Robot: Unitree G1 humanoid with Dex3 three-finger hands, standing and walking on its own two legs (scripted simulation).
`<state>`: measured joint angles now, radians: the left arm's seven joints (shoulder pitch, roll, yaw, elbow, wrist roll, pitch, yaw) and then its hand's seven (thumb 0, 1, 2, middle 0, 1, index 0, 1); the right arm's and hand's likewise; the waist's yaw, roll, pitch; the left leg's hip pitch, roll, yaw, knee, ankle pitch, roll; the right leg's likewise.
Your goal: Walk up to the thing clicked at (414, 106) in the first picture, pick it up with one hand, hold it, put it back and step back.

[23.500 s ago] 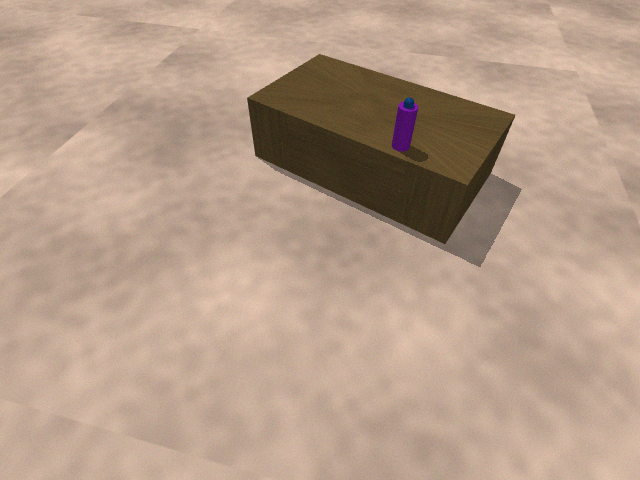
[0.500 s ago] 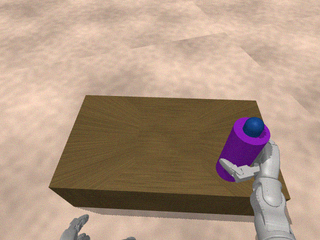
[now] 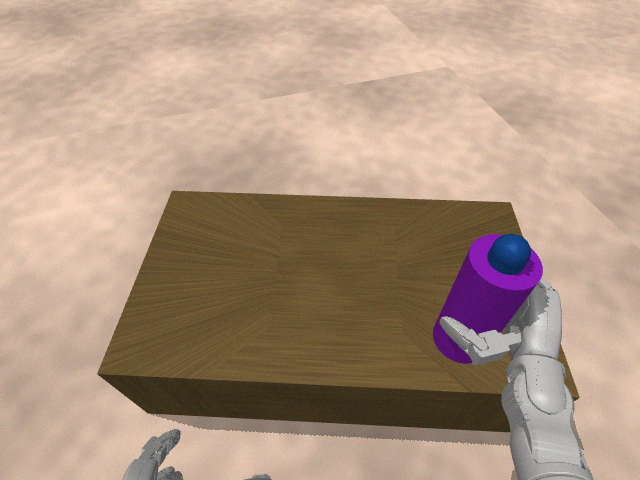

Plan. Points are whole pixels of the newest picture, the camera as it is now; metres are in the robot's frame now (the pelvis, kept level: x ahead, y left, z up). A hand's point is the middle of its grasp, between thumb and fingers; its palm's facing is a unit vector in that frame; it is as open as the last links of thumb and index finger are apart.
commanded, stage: hold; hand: right
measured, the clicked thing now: (483, 297) +0.32 -0.17 +0.07
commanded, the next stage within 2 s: crouch in 0.60 s
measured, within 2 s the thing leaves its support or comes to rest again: neither
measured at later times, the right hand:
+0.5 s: hand (476, 303) +0.33 -0.17 +0.05, palm faces +0.21 +0.98 -0.01, open 10.5 cm
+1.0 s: hand (473, 311) +0.34 -0.18 +0.01, palm faces +0.24 +0.97 +0.00, open 10.5 cm
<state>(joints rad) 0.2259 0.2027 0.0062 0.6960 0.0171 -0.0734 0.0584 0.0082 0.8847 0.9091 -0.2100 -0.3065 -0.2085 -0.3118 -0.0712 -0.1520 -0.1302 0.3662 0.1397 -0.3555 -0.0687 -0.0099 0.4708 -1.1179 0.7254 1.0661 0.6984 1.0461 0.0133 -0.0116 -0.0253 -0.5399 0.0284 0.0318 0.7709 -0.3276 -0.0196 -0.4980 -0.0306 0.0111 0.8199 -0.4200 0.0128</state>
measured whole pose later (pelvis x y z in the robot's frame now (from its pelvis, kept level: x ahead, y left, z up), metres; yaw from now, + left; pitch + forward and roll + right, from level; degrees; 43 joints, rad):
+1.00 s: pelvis -0.01 +0.01 -0.02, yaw +0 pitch +10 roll +1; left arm 0.20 0.21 0.01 0.70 0.03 -0.09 0.05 0.01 0.89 0.92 -0.20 -0.30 -0.20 -0.30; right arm -0.18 -0.17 -0.20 0.53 0.14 -0.44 -0.04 -0.01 0.47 -1.12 0.73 1.07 0.70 1.05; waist 0.03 0.01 -0.03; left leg -0.70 0.03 0.03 0.89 -0.36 -0.01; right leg -0.65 -0.03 0.01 0.93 -0.45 0.02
